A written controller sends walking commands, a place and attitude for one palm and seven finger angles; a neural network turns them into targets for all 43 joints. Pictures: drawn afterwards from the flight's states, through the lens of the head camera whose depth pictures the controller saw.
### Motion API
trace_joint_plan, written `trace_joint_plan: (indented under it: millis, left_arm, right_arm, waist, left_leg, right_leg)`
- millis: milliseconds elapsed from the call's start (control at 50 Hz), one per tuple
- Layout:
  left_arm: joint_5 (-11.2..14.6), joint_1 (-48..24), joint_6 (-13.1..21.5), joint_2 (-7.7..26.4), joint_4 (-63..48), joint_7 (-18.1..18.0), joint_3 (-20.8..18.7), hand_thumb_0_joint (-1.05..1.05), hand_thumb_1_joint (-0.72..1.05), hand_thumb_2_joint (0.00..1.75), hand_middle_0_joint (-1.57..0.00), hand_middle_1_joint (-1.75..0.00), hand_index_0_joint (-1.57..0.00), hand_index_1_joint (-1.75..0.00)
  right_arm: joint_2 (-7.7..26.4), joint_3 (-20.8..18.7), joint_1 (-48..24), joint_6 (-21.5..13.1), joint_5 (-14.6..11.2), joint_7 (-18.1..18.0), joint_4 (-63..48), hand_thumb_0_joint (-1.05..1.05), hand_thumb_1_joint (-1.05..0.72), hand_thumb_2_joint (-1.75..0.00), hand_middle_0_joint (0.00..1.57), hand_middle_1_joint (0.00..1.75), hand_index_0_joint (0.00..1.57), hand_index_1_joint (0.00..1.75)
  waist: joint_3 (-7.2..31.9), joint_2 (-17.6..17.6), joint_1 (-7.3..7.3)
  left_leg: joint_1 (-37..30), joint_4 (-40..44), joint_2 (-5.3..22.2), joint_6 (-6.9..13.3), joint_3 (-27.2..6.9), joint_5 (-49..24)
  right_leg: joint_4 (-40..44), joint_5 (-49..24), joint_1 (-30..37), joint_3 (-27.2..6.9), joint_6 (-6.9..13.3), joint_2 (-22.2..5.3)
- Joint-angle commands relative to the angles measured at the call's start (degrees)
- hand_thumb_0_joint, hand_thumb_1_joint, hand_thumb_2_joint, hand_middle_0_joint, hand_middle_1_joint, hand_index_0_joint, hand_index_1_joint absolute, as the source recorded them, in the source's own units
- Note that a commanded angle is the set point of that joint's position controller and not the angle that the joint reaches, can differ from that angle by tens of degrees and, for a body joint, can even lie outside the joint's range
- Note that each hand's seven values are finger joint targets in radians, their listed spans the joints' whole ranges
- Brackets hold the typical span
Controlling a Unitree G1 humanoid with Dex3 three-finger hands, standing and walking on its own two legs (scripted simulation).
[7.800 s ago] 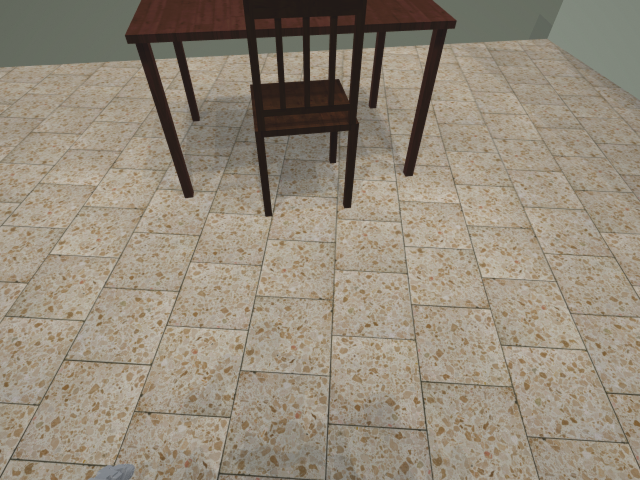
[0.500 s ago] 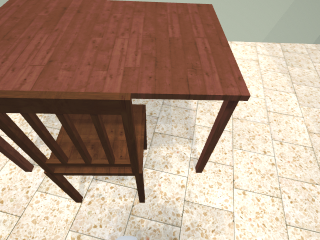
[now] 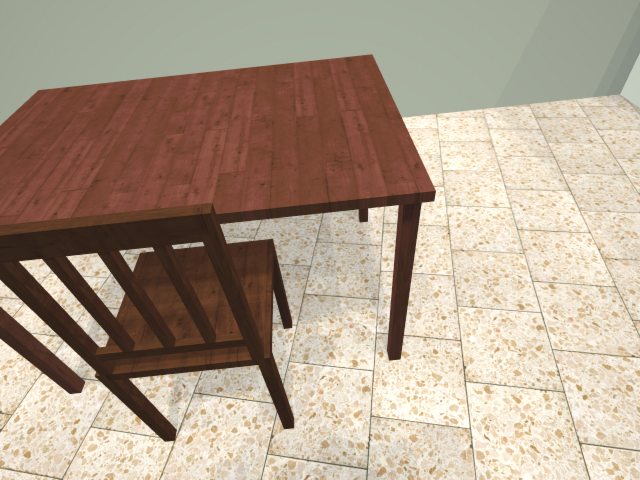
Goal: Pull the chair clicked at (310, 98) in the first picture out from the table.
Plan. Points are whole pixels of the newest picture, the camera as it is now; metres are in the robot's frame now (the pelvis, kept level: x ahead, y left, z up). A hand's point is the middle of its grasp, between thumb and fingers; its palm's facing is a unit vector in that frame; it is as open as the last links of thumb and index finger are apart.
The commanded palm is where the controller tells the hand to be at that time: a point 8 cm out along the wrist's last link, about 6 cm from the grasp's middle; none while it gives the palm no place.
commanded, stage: come to a stop and stand still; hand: left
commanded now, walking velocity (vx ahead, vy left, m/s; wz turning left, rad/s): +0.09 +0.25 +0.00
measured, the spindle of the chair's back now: (142, 302) +0.44 +0.39 -0.10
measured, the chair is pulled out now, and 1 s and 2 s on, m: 0.00 0.00 0.00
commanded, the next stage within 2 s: look again from close up in 0.88 s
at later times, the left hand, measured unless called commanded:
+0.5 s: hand out of the picture -0.06 +0.23 -0.19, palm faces +0.14 -0.97 -0.20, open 7.3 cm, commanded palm none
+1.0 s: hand out of the picture +0.00 +0.24 -0.18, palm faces +0.04 -0.98 -0.19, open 7.3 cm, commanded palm none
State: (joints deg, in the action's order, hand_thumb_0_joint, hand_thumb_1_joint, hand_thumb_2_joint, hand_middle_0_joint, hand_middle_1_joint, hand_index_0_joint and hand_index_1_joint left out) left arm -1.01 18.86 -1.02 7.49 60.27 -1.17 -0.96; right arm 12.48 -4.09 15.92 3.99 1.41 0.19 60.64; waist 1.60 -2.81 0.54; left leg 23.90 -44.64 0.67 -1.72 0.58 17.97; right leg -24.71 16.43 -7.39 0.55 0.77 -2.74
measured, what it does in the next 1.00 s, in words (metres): steps on the spot: left foot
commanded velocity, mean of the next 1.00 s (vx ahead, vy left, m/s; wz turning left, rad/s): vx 0.00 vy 0.03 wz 0.00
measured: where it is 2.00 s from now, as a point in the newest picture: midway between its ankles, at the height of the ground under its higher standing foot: outside the picture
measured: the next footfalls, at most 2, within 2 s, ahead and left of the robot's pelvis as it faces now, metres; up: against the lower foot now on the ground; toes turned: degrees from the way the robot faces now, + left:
left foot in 0.38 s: +0.03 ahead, +0.18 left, +0.00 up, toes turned +6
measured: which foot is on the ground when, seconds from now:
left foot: up 0.00-0.36, down 0.38-1.00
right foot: down 0.00-1.00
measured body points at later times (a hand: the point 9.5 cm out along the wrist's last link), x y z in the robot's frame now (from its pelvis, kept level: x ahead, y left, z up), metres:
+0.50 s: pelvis +0.00 +0.06 -0.01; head +0.00 +0.07 +0.44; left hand -0.07 +0.28 -0.18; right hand +0.09 -0.16 -0.16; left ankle -0.01 +0.17 -0.75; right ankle -0.03 -0.08 -0.74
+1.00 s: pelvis +0.00 +0.07 +0.00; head +0.01 +0.07 +0.45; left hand +0.00 +0.29 -0.16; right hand -0.03 -0.15 -0.16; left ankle -0.01 +0.17 -0.75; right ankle -0.01 -0.06 -0.75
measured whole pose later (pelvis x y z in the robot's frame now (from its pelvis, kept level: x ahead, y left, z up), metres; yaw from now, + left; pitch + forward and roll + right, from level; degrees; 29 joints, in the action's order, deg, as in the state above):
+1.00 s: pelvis +0.00 +0.07 +0.00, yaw +2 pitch -1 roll +0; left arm -0.5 14.2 0.1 8.8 65.3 -2.4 0.2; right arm 8.9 0.0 18.1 -0.1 0.4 -1.7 66.7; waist -2.2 0.2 -0.3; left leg 8.4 -22.5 0.2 1.1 4.4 12.8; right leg -22.3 13.3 -7.6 3.4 -1.7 -3.1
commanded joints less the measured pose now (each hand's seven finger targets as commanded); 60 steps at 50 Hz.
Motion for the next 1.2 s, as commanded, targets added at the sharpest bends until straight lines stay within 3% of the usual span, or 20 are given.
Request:
trace_joint_plan:
  millis: [0, 140, 240, 300, 340, 360, 380, 400, 440, 500, 540, 580, 640, 800, 940, 960, 980, 1000, 1060, 1180]
  left_arm:
    - [0.0, -0.4, 2.8, 10.7, -3.2, -0.7, -2.5, 0.00, 0.90, 0.90, -0.20, -0.30, -0.20, -0.30]
    - [-0.5, 8.8, 2.9, 10.0, 0.1, -1.9, -3.2, 0.00, 0.90, 0.90, -0.20, -0.30, -0.20, -0.30]
    - [-1.1, 5.5, 2.1, 10.0, 0.4, -1.6, -2.9, 0.00, 0.90, 0.90, -0.20, -0.30, -0.20, -0.30]
    - [-0.5, 2.2, 1.6, 10.2, 0.8, -1.4, -2.7, 0.00, 0.90, 0.90, -0.20, -0.30, -0.20, -0.30]
    - [0.0, 2.7, 1.1, 7.2, 1.0, -1.3, -2.0, 0.00, 0.90, 0.90, -0.20, -0.30, -0.20, -0.30]
    - [0.2, 4.6, 0.7, 4.7, 1.0, -1.2, -1.5, 0.00, 0.90, 0.90, -0.20, -0.30, -0.20, -0.30]
    - [0.1, 5.1, 0.5, 3.7, 1.3, -1.3, -1.1, 0.00, 0.90, 0.90, -0.20, -0.30, -0.20, -0.30]
    - [-0.1, 4.6, 0.5, 2.6, 1.2, -1.3, -0.9, 0.00, 0.90, 0.90, -0.20, -0.30, -0.20, -0.30]
    - [-0.2, 2.4, -0.2, 3.6, 2.3, -1.1, -0.6, 0.00, 0.90, 0.90, -0.20, -0.30, -0.20, -0.30]
    - [0.1, 3.7, 0.2, 4.3, 3.6, -0.9, -0.4, 0.00, 0.90, 0.90, -0.20, -0.30, -0.20, -0.30]
    - [0.0, 5.0, 0.8, 4.8, 4.5, -0.9, -0.4, 0.00, 0.90, 0.90, -0.20, -0.30, -0.20, -0.30]
    - [-0.1, 3.5, 1.5, 6.5, 4.2, -0.9, -0.2, 0.00, 0.90, 0.90, -0.20, -0.30, -0.20, -0.30]
    - [0.0, 0.1, 1.8, 6.2, 3.9, -0.8, 0.0, 0.00, 0.90, 0.90, -0.20, -0.30, -0.20, -0.30]
    - [0.4, -0.8, 1.5, 6.8, 3.6, -1.0, -0.2, 0.00, 0.90, 0.90, -0.20, -0.30, -0.20, -0.30]
    - [0.6, -0.7, 1.4, 6.7, 4.3, -1.1, -0.1, 0.00, 0.90, 0.90, -0.20, -0.30, -0.20, -0.30]
    - [-0.5, 2.0, 3.1, 8.0, 4.7, -3.2, 1.0, 0.00, 0.90, 0.90, -0.20, -0.30, -0.20, -0.30]
    - [-0.4, 1.2, 3.8, 9.6, 3.2, -2.7, 0.6, 0.00, 0.90, 0.90, -0.20, -0.30, -0.20, -0.30]
    - [-0.1, 1.6, 3.9, 8.9, 2.4, -2.3, 0.6, 0.00, 0.90, 0.90, -0.20, -0.30, -0.20, -0.30]
    - [0.6, 1.1, 3.6, 7.3, 1.8, -2.0, 0.9, 0.00, 0.90, 0.90, -0.20, -0.30, -0.20, -0.30]
    - [0.1, 0.5, 2.1, 6.3, 0.9, -1.5, 1.2, 0.00, 0.90, 0.90, -0.20, -0.30, -0.20, -0.30]
  right_arm:
    - [2.6, -0.2, 1.4, -2.3, 0.0, 0.8, -2.6, 0.00, -0.90, -0.90, 0.20, 0.30, 0.20, 0.30]
    - [2.8, 0.4, -3.1, -1.9, -0.2, -0.2, -5.1, 0.00, -0.90, -0.90, 0.20, 0.30, 0.20, 0.30]
    - [0.6, 1.1, -3.8, -2.4, -1.1, -0.5, -4.8, 0.00, -0.90, -0.90, 0.20, 0.30, 0.20, 0.30]
    - [0.2, 1.4, 0.7, -3.2, -1.2, -0.8, -2.6, 0.00, -0.90, -0.90, 0.20, 0.30, 0.20, 0.30]
    - [3.4, 1.1, 3.8, -4.4, -1.0, -1.3, -1.2, 0.00, -0.90, -0.90, 0.20, 0.30, 0.20, 0.30]
    - [6.6, 0.6, 3.7, -4.8, -0.7, -1.5, -1.6, 0.00, -0.90, -0.90, 0.20, 0.30, 0.20, 0.30]
    - [8.2, 0.3, 2.2, -4.4, -0.7, -1.7, -2.2, 0.00, -0.90, -0.90, 0.20, 0.30, 0.20, 0.30]
    - [8.1, 0.5, 0.3, -4.0, -0.3, -1.8, -2.6, 0.00, -0.90, -0.90, 0.20, 0.30, 0.20, 0.30]
    - [4.8, 1.5, -1.8, -4.4, -0.4, -2.4, -1.8, 0.00, -0.90, -0.90, 0.20, 0.30, 0.20, 0.30]
    - [3.5, 2.1, -3.2, -4.5, -0.6, -2.7, -1.5, 0.00, -0.90, -0.90, 0.20, 0.30, 0.20, 0.30]
    - [2.7, 2.1, -3.8, -4.5, -0.9, -2.6, -1.6, 0.00, -0.90, -0.90, 0.20, 0.30, 0.20, 0.30]
    - [1.5, 2.2, -2.5, -4.6, -1.4, -2.2, -1.1, 0.00, -0.90, -0.90, 0.20, 0.30, 0.20, 0.30]
    - [1.4, 2.2, -1.5, -4.5, -1.0, -2.0, 0.0, 0.00, -0.90, -0.90, 0.20, 0.30, 0.20, 0.30]
    - [1.6, 3.2, 0.5, -5.2, -0.8, -2.0, 2.3, 0.00, -0.90, -0.90, 0.20, 0.30, 0.20, 0.30]
    - [1.2, 3.5, 3.5, -5.4, -0.9, -2.2, 4.1, 0.00, -0.90, -0.90, 0.20, 0.30, 0.20, 0.30]
    - [3.9, 3.8, -0.7, -6.4, -1.3, -1.2, -0.2, 0.00, -0.90, -0.90, 0.20, 0.30, 0.20, 0.30]
    - [2.4, 3.8, 0.8, -6.3, -1.0, -1.1, -1.6, 0.00, -0.90, -0.90, 0.20, 0.30, 0.20, 0.30]
    - [0.4, 3.5, 4.8, -6.7, -0.6, -1.3, -0.5, 0.00, -0.90, -0.90, 0.20, 0.30, 0.20, 0.30]
    - [1.9, 3.5, 5.9, -6.5, -0.9, -1.8, 0.0, 0.00, -0.90, -0.90, 0.20, 0.30, 0.20, 0.30]
    - [1.3, 3.5, 4.4, -5.5, -0.7, -1.5, -0.8, 0.00, -0.90, -0.90, 0.20, 0.30, 0.20, 0.30]
  waist:
    - [-9.7, 11.3, -0.23]
    - [-2.7, 11.8, 3.36]
    - [-4.5, 15.3, 2.16]
    - [-3.6, 15.4, -0.37]
    - [-1.6, 5.8, -1.28]
    - [-0.6, -3.1, -0.40]
    - [-1.3, -5.8, 0.15]
    - [-5.0, -4.4, 0.56]
    - [-7.5, -10.8, 0.30]
    - [-5.0, -7.6, 1.24]
    - [-3.8, -2.5, 1.92]
    - [-2.9, 2.8, 0.40]
    - [-5.7, 9.1, -0.61]
    - [-4.8, 1.5, 0.08]
    - [-5.1, 1.4, 0.14]
    - [-8.6, 3.4, 1.10]
    - [-7.2, 3.0, -1.08]
    - [-2.6, 2.9, -1.15]
    - [5.8, 3.3, -1.12]
    - [-8.9, 2.6, -0.59]
  left_leg:
    - [7.3, -7.7, 1.1, -0.7, -0.4, -4.1]
    - [10.8, -8.5, 1.9, -2.1, -1.1, 2.5]
    - [-1.2, 3.9, 0.9, -1.1, 1.5, 4.7]
    - [-14.4, 17.5, -0.7, -0.5, 3.7, -6.2]
    - [-23.2, 22.9, 4.5, 0.9, -0.4, -15.8]
    - [-23.0, 23.6, 11.8, 4.3, -8.8, -21.0]
    - [-18.1, 26.6, 16.2, 7.5, -11.6, -17.7]
    - [-12.1, 28.9, 16.3, 8.4, -10.6, -10.8]
    - [-12.2, 31.8, 13.0, 8.4, -9.7, -14.3]
    - [-14.3, 27.4, 11.3, 8.6, -5.3, -24.8]
    - [-13.8, 24.2, 8.6, 6.6, -3.6, -22.4]
    - [-15.0, 22.8, 5.9, 4.0, -1.9, -18.6]
    - [-15.4, 24.4, 5.6, 3.0, -1.8, -13.6]
    - [-15.0, 27.3, 5.8, 2.9, -2.1, -15.0]
    - [-15.1, 27.9, 5.8, 2.8, -2.1, -16.0]
    - [-9.4, 16.2, 6.5, 1.7, -0.5, -21.2]
    - [-10.6, 17.8, 4.6, 1.1, -0.4, -18.2]
    - [-12.1, 19.2, 4.0, 2.3, -0.4, -16.3]
    - [-15.0, 18.1, 5.8, 3.1, -1.9, -21.8]
    - [-5.8, 23.5, 5.2, 3.6, -3.9, -5.3]
  right_leg:
    - [14.8, -3.2, -2.2, -8.9, 4.1, -12.1]
    - [6.3, -32.0, 11.4, -10.8, 8.2, -17.1]
    - [6.5, -28.0, 1.3, -8.3, 7.8, -15.2]
    - [3.3, -19.4, -5.7, -4.7, 4.2, -10.7]
    - [-3.1, -8.7, -10.8, -1.8, 0.9, -5.7]
    - [-5.8, 1.6, -13.1, 0.8, -1.0, -2.6]
    - [-9.0, 9.0, -10.8, 2.8, -2.0, -1.7]
    - [-10.2, 10.8, -10.5, 2.6, -2.0, -1.5]
    - [-13.9, 9.4, -11.3, 2.5, -2.2, -2.2]
    - [-9.7, 6.2, -8.2, 1.6, -1.9, -2.6]
    - [0.2, -4.0, -4.3, 0.6, -1.9, -2.4]
    - [3.9, -12.7, -3.1, -2.1, -0.8, -4.7]
    - [4.7, -11.4, -5.5, -2.1, -0.6, -4.7]
    - [5.4, -9.9, -1.7, -1.0, -0.7, -4.4]
    - [5.8, -10.2, -0.2, -0.4, -0.5, -4.4]
    - [3.8, -23.7, -4.1, -2.8, 0.0, -6.2]
    - [1.5, -32.5, -2.8, -1.7, 0.8, -7.7]
    - [-1.6, -33.2, 0.2, -1.7, 1.3, -7.3]
    - [-2.3, -20.2, 2.3, -0.5, 1.3, -5.4]
    - [1.0, -1.6, -5.5, -0.3, 0.8, -3.3]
